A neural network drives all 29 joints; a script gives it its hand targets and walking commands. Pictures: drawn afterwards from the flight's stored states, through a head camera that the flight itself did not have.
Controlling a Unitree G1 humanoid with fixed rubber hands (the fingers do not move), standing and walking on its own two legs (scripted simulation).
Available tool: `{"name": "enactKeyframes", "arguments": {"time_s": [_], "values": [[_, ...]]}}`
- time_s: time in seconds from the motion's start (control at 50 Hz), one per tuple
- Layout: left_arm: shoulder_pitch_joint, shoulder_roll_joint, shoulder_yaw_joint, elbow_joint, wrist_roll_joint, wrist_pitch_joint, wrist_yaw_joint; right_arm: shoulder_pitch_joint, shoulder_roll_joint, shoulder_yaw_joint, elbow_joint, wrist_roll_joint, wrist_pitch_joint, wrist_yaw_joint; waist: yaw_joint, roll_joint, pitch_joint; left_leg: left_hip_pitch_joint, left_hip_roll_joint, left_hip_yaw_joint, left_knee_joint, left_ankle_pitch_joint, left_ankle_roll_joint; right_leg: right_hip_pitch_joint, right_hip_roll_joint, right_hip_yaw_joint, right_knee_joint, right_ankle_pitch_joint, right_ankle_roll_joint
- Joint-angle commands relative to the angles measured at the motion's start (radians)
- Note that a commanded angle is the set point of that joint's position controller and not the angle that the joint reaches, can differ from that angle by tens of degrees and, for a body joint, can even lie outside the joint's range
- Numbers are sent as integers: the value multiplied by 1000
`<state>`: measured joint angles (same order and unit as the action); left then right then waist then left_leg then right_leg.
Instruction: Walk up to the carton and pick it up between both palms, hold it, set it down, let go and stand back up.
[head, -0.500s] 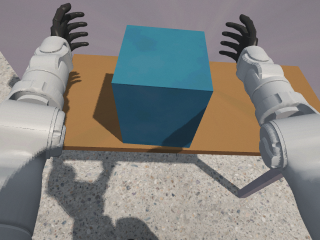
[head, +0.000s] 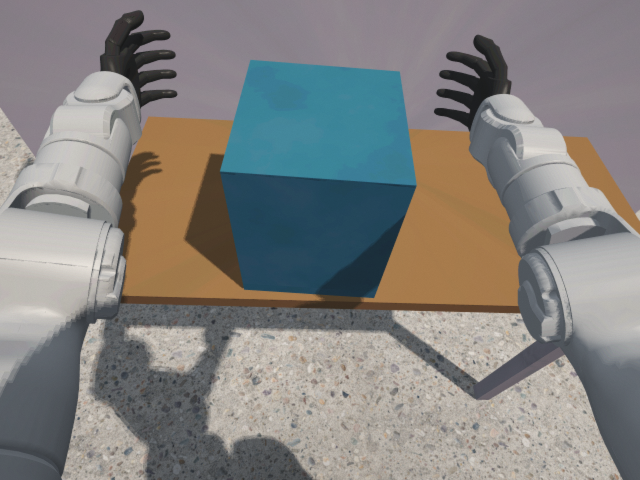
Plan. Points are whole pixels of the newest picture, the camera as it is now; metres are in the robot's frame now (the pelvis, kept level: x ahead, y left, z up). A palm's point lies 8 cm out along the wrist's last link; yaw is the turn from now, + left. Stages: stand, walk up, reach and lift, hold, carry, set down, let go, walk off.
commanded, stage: set down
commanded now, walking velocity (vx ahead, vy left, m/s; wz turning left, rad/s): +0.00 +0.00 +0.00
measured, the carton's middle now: (316, 187) +0.49 +0.03 +0.06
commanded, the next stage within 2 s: none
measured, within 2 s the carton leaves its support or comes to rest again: neither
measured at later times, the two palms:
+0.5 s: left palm (127, 196) +0.40 +0.25 +0.12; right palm (472, 209) +0.40 -0.15 +0.12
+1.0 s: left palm (120, 271) +0.33 +0.25 +0.08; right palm (468, 273) +0.34 -0.15 +0.08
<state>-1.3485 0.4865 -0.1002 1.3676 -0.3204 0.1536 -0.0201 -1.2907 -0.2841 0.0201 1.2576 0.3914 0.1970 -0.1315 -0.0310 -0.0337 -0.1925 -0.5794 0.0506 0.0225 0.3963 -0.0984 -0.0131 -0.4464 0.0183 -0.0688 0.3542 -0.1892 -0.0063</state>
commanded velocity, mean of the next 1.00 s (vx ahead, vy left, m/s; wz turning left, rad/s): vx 0.00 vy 0.00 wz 0.00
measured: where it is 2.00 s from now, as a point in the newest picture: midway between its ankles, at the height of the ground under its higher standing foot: outside the picture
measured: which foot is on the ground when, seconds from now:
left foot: down 0.00-1.00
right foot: down 0.00-1.00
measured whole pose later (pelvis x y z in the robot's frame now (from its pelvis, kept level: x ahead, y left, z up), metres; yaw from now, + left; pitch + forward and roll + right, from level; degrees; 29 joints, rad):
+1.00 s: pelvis -0.01 +0.01 +0.01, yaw -1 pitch -1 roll -1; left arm -0.38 0.30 0.11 0.37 -0.17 0.30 -0.02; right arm -0.39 -0.13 -0.01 0.47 0.26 0.14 -0.19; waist 0.04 -0.05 0.04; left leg -0.25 0.04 0.05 0.39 -0.13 0.00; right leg -0.12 0.01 -0.04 0.34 -0.21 0.00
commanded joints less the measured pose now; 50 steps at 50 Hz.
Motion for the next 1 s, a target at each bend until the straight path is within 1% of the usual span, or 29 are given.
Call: {"name": "enactKeyframes", "arguments": {"time_s": [0.0, 0.1, 0.2, 0.22, 0.24, 0.28, 0.34, 0.38, 0.4, 0.42, 0.44, 0.48, 0.5, 0.54, 0.58, 0.6, 0.62, 0.64, 0.66, 0.68, 0.7, 0.72, 0.76, 0.82, 0.84, 0.88, 0.94, 0.96, 0.98], "values": [[-300, 107, 73, -229, 51, -37, -18, -327, -115, 41, -222, 32, -57, -24, 37, 93, -593, 579, -42, -4, 64, 484, -42, 167, 22, 2, -2, 500, 63], [-278, 133, 117, -420, 51, -39, -3, -287, -113, 32, -404, 27, -68, -49, 39, 90, -633, 599, -49, 9, 72, 448, -41, 180, 26, 8, -7, 465, 57], [-228, 116, 142, -531, 58, -12, 10, -219, -104, 0, -505, -3, -52, -74, 26, 114, -647, 616, -51, 11, 77, 383, -39, 169, 25, 15, -13, 415, 51], [-102, 77, 165, -561, 82, 14, 7, -117, -98, 7, -495, -1, -55, -76, 32, 119, -634, 654, -39, 18, 86, 423, -45, 179, 35, 19, -15, 421, 49], [-57, 78, 189, -579, 106, 32, -1, -82, -98, 10, -493, 1, -55, -80, 40, 124, -614, 677, -41, 21, 87, 447, -45, 186, 36, 21, -26, 418, 48], [20, 69, 216, -632, 142, 57, -10, -7, -92, 7, -507, 2, -55, -85, 36, 129, -562, 684, -46, 24, 78, 453, -46, 209, 37, 21, -39, 407, 51], [100, 58, 240, -706, 161, 80, -14, 63, -68, 6, -563, -6, -47, -88, 45, 116, -431, 653, -51, 28, 44, 375, -36, 225, 33, 26, -56, 318, 57], [102, 59, 240, -759, 146, 87, -9, 62, -57, 1, -633, -10, -47, -85, 54, 107, -395, 639, -51, 33, 33, 325, -31, 212, 34, 27, -65, 236, 54], [77, 66, 235, -789, 131, 82, -4, 49, -53, -18, -667, -22, -48, -84, 51, 113, -400, 625, -52, 37, 31, 289, -32, 194, 32, 26, -67, 188, 52], [72, 69, 233, -803, 120, 80, 4, 42, -46, -24, -691, -31, -46, -81, 57, 113, -390, 617, -50, 36, 29, 258, -28, 180, 32, 25, -68, 142, 47], [52, 70, 221, -814, 103, 75, 10, 36, -40, -43, -702, -47, -43, -78, 47, 117, -388, 612, -47, 35, 28, 222, -28, 158, 30, 25, -69, 104, 44], [83, 61, 214, -832, 86, 71, 19, 71, -24, -42, -720, -55, -36, -71, 57, 119, -389, 620, -42, 33, 24, 186, -23, 144, 25, 29, -71, 60, 35], [95, 61, 212, -833, 78, 71, 22, 78, -19, -40, -728, -59, -34, -69, 58, 110, -394, 621, -41, 31, 25, 179, -18, 147, 24, 30, -68, 59, 35], [152, 55, 213, -845, 80, 78, 21, 125, -16, -31, -745, -58, -32, -69, 60, 108, -412, 639, -42, 28, 30, 210, -17, 167, 23, 33, -64, 94, 35], [205, 47, 218, -847, 92, 91, 12, 171, -15, -32, -742, -60, -31, -73, 54, 107, -387, 653, -43, 27, 30, 223, -17, 183, 23, 34, -67, 105, 37], [243, 42, 227, -873, 101, 97, 9, 208, -11, -25, -757, -58, -32, -75, 60, 107, -378, 662, -44, 28, 30, 246, -16, 199, 24, 36, -67, 125, 38], [285, 34, 233, -878, 118, 106, 3, 253, -6, -23, -738, -58, -32, -77, 55, 109, -348, 675, -45, 26, 27, 256, -18, 211, 26, 34, -71, 133, 39], [287, 28, 235, -886, 122, 113, -2, 254, -8, -32, -745, -65, -32, -79, 48, 104, -325, 679, -44, 26, 22, 248, -18, 206, 26, 32, -78, 118, 40], [336, 16, 238, -899, 132, 119, -5, 300, -4, -32, -754, -69, -35, -81, 52, 105, -302, 686, -43, 26, 18, 253, -19, 211, 28, 30, -81, 110, 39], [364, 7, 239, -916, 138, 126, -8, 326, -2, -34, -762, -74, -36, -83, 50, 102, -274, 692, -44, 25, 13, 254, -19, 216, 30, 29, -87, 104, 37], [390, -5, 240, -940, 147, 132, -10, 356, 3, -38, -772, -80, -39, -84, 51, 110, -251, 700, -43, 26, 9, 256, -23, 219, 32, 26, -91, 92, 34], [422, -15, 246, -960, 152, 135, -11, 381, 8, -35, -796, -84, -44, -83, 56, 105, -234, 701, -43, 29, 7, 258, -22, 225, 34, 25, -94, 82, 34], [460, -31, 250, -1011, 161, 137, -9, 423, 20, -43, -830, -94, -56, -82, 54, 116, -211, 706, -44, 29, 5, 259, -26, 224, 35, 22, -98, 71, 33], [517, -46, 247, -1099, 156, 132, -5, 475, 33, -59, -911, -116, -78, -77, 53, 114, -189, 706, -44, 29, 6, 256, -28, 227, 38, 16, -97, 62, 30], [527, -48, 246, -1132, 155, 126, -2, 491, 33, -65, -933, -119, -86, -72, 57, 128, -194, 708, -43, 29, 6, 259, -32, 223, 39, 15, -93, 58, 25], [585, -63, 242, -1167, 153, 120, 2, 544, 42, -61, -960, -124, -96, -63, 58, 124, -178, 714, -43, 26, 7, 267, -32, 225, 39, 18, -94, 63, 22], [616, -59, 238, -1205, 140, 98, 10, 584, 50, -70, -999, -142, -109, -55, 54, 120, -178, 698, -44, 25, 2, 230, -26, 224, 32, 25, -90, 48, 21], [617, -58, 235, -1210, 132, 89, 12, 582, 50, -74, -1017, -146, -113, -52, 56, 117, -191, 691, -43, 24, 0, 219, -25, 219, 30, 27, -86, 40, 21], [669, -66, 233, -1214, 131, 80, 15, 633, 60, -65, -1028, -145, -117, -49, 64, 111, -179, 690, -43, 25, 0, 223, -22, 226, 29, 31, -86, 46, 21]]}}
